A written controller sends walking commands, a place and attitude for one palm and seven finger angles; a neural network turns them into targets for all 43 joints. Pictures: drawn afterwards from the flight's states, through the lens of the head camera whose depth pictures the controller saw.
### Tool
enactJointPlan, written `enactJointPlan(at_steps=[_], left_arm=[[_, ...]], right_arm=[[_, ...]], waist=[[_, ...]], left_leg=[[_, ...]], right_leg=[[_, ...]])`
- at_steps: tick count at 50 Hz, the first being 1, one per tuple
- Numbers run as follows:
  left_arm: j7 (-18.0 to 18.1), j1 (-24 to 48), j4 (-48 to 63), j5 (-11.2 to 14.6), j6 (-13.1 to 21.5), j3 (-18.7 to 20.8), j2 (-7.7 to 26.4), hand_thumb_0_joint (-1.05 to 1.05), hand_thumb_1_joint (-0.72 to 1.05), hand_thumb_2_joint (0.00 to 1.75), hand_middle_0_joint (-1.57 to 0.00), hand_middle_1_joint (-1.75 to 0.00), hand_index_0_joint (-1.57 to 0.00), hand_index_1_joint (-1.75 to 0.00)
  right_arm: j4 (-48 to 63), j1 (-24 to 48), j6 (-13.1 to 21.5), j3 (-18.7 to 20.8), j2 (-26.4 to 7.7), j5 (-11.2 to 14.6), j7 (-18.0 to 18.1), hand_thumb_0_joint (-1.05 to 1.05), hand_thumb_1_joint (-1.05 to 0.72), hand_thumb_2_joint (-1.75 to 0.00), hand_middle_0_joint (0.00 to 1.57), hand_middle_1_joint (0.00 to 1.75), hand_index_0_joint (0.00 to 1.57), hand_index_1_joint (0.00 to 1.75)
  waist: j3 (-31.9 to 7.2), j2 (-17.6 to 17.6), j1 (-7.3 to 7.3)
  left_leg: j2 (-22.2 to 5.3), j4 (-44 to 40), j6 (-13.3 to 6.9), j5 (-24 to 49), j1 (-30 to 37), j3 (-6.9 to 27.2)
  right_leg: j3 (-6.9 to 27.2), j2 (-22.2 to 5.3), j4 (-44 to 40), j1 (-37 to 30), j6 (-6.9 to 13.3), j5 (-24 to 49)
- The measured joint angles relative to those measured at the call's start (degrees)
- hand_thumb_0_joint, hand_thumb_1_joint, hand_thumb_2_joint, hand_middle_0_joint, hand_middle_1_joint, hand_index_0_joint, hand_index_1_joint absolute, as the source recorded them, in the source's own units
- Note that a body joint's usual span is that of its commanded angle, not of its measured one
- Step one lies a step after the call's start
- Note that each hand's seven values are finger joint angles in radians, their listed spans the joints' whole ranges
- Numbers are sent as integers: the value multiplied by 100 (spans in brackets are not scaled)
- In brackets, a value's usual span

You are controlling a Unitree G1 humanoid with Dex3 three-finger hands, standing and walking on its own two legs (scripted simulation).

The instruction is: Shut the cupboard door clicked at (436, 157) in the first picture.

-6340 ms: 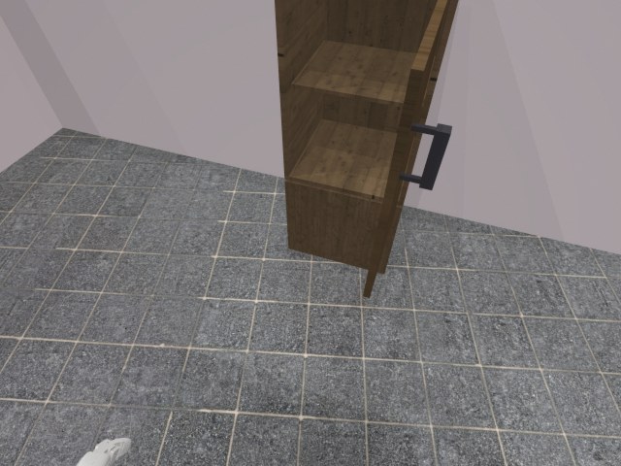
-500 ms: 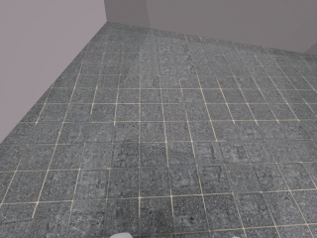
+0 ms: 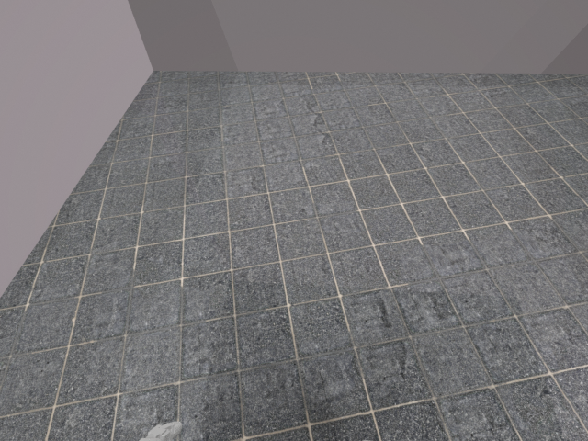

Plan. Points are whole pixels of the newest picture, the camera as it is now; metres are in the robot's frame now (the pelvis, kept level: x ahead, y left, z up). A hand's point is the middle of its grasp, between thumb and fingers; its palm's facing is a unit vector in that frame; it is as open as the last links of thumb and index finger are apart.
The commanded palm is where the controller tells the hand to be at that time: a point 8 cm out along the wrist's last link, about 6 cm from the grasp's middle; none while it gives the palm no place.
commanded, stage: walk to a spot facing it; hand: left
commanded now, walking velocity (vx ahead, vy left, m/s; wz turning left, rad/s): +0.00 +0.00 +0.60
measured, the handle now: out of the picture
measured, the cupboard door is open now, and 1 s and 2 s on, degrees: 89 89 89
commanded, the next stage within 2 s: none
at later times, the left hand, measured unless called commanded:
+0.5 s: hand out of the picture +0.07 +0.25 -0.18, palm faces +0.32 -0.92 -0.21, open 7.4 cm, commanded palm none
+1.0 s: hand out of the picture +0.05 +0.18 -0.13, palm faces +0.55 -0.78 -0.29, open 7.4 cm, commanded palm none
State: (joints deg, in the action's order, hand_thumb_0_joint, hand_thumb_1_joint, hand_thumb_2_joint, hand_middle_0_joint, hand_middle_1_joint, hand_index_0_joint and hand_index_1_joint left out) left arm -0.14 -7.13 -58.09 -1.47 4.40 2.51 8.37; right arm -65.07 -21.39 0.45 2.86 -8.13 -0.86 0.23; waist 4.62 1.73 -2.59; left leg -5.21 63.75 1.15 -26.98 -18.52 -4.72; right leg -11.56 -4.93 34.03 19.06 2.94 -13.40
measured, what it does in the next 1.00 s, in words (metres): steps on the spot, turning left: left foot, then right foot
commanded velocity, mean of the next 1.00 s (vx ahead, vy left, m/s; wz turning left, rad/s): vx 0.00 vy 0.00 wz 0.60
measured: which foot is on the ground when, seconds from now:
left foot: up 0.00-0.34, down 0.36-0.80, up 0.82-1.00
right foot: down 0.00-0.36, up 0.38-0.78, down 0.80-1.00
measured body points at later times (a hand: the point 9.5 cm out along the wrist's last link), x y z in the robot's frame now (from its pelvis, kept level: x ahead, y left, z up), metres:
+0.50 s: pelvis +0.06 +0.04 +0.00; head +0.11 +0.08 +0.44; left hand +0.05 +0.30 -0.16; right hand +0.22 -0.18 -0.13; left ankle +0.08 +0.14 -0.73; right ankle +0.06 -0.11 -0.65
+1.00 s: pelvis +0.08 -0.04 +0.01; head +0.12 -0.05 +0.46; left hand +0.02 +0.22 -0.11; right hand +0.29 -0.22 -0.14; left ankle -0.01 +0.09 -0.63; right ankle +0.13 -0.11 -0.73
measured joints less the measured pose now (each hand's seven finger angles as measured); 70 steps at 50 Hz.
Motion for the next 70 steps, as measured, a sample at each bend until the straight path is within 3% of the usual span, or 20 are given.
enactJointPlan(at_steps=[3, 8, 14, 17, 18, 21, 23, 26, 30, 36, 39, 41, 44, 48, 51, 56, 61, 64, 67, 70], left_arm=[[131, -64, 69, 79, 5, 64, -60, -1, 94, 90, -20, -30, -20, -30], [168, -129, 90, 23, -148, 50, 62, -2, 95, 90, -20, -30, -20, -30], [141, -250, 95, -26, -351, 65, 176, -1, 93, 90, -20, -30, -20, -30], [116, -364, 141, -17, -435, 101, 247, 0, 92, 90, -20, -30, -20, -30], [99, -425, 159, 5, -475, 117, 268, 0, 92, 90, -20, -30, -20, -30], [87, -375, 202, 26, -686, 166, 406, 1, 91, 90, -20, -30, -20, -30], [79, -306, 230, 17, -736, 205, 457, 1, 91, 90, -20, -30, -20, -29], [48, -223, 320, 21, -708, 224, 507, 1, 91, 90, -20, -30, -20, -29], [65, -164, 456, 43, -695, 222, 551, 1, 91, 90, -20, -30, -20, -29], [109, 15, 666, 80, -710, 184, 513, 1, 91, 90, -20, -30, -20, -29], [109, 75, 801, 109, -640, 128, 438, 1, 91, 90, -20, -30, -20, -29], [114, 58, 877, 83, -547, 90, 352, 1, 91, 90, -20, -30, -20, -29], [124, -89, 924, 33, -522, -25, 215, 1, 90, 90, -20, -30, -20, -30], [139, -333, 852, 27, -526, -73, 150, 1, 90, 90, -20, -30, -20, -30], [134, -442, 785, 16, -505, -103, 143, 1, 90, 90, -20, -30, -20, -30], [109, -600, 709, -13, -487, -111, 186, 1, 90, 90, -20, -30, -20, -30], [92, -729, 594, -44, -541, -31, 375, 1, 90, 90, -20, -30, -21, -30], [78, -833, 524, -3, -599, 51, 542, 1, 90, 90, -20, -30, -21, -30], [89, -750, 431, 38, -797, 150, 752, 1, 90, 90, -20, -30, -20, -30], [82, -605, 397, 32, -879, 199, 804, 1, 90, 90, -20, -30, -20, -29]], right_arm=[[159, 235, -102, 38, -52, -11, 4, 1, -91, -90, 20, 30, 20, 30], [506, 681, -238, 121, -198, -54, -50, 1, -91, -90, 20, 30, 20, 30], [852, 1065, -290, 138, -315, -60, -143, 1, -91, -90, 20, 30, 20, 30], [1037, 1158, -256, 132, -377, -70, -180, 1, -91, -90, 20, 30, 20, 30], [1111, 1162, -215, 135, -418, -81, -186, 1, -91, -90, 20, 30, 20, 30], [1242, 1272, -115, 106, -402, -74, -131, 0, -91, -90, 20, 30, 20, 30], [1289, 1276, -105, 76, -387, -71, -77, 0, -91, -90, 20, 30, 20, 30], [1296, 1244, -120, 34, -369, -59, -32, 0, -91, -90, 20, 30, 20, 30], [1280, 1155, -138, 5, -331, -54, -32, 1, -90, -90, 20, 30, 20, 30], [1260, 1068, -237, 53, -340, -85, -79, 1, -90, -90, 20, 30, 21, 30], [1261, 1049, -312, 111, -414, -80, -101, 1, -90, -90, 20, 30, 21, 30], [1258, 1034, -372, 179, -501, -45, -114, 1, -90, -90, 20, 30, 21, 30], [1208, 978, -482, 285, -623, -61, -132, 1, -90, -90, 20, 30, 20, 30], [1191, 974, -529, 336, -734, -91, -202, 1, -91, -90, 20, 30, 20, 30], [1201, 1001, -540, 343, -780, -80, -222, 1, -91, -90, 20, 30, 20, 30], [1150, 1152, -602, 300, -816, -61, -226, 1, -91, -90, 20, 30, 20, 30], [1226, 1423, -537, 192, -755, -16, -220, 1, -91, -90, 20, 30, 20, 30], [1372, 1496, -398, 120, -724, -7, -231, 1, -91, -90, 20, 30, 20, 30], [1442, 1569, -249, 65, -596, -14, -205, 1, -91, -90, 20, 30, 20, 30], [1468, 1501, -214, 7, -520, -32, -129, 1, -91, -90, 20, 30, 20, 30]], waist=[[-79, -11, 47], [-175, -31, 61], [-129, -189, 183], [-73, -300, 268], [-92, -316, 271], [50, -444, 280], [100, -419, 268], [112, -358, 265], [26, -272, 228], [-58, -97, 104], [-77, 19, 56], [-81, 146, 67], [-129, 190, 72], [-150, 57, 89], [-87, -29, 90], [46, -116, 214], [154, -265, 401], [101, -331, 444], [138, -522, 477], [88, -464, 445]], left_leg=[[-12, 348, 88, 443, -694, 85], [-69, -91, 238, 852, -1235, -19], [-80, -1484, 242, 803, -883, -244], [-11, -2365, 163, 1065, -438, -313], [55, -2604, 4, 1220, -333, -273], [251, -2382, -378, 1016, -481, -197], [333, -2586, -398, 1111, -442, -94], [474, -3053, -412, 1389, -303, 52], [611, -3467, -401, 1635, -155, 269], [713, -3512, -257, 1747, -179, 681], [769, -3332, -124, 1739, -324, 916], [790, -2965, -40, 1456, -510, 1079], [873, -1289, 80, 338, -1011, 909], [664, 250, 253, 543, -1291, 572], [477, 283, 363, 638, -1177, 502], [298, -454, 429, 408, -782, 387], [314, -1682, 328, 168, -229, 88], [372, -2943, 205, 880, 305, -56], [531, -2809, -232, 839, 202, 23], [564, -3005, -351, 889, 256, 222]], right_leg=[[-216, 5, -444, -340, 16, 78], [-561, -45, -797, -664, -33, 71], [-919, -243, -489, -776, -200, -278], [-1060, -450, 71, -687, -350, -649], [-1061, -549, 399, -568, -416, -820], [-89, -426, 2070, 181, -639, -1821], [344, -253, 2892, 607, -703, -1665], [714, -144, 3317, 975, -780, -1157], [964, -73, 2966, 1007, -839, -973], [1066, 104, 1648, 530, -815, -1199], [1029, 242, 648, 86, -749, -908], [889, 312, 40, -193, -506, -394], [612, 172, 24, -325, -214, -462], [386, -36, -359, -593, -178, -328], [175, -162, -511, -690, -171, -253], [-192, -334, -505, -697, -203, -252], [-482, -543, -227, -539, -317, -348], [-671, -700, 231, -351, -462, -554], [30, -599, 1633, 242, -686, -1547], [495, -319, 2716, 724, -764, -1472]])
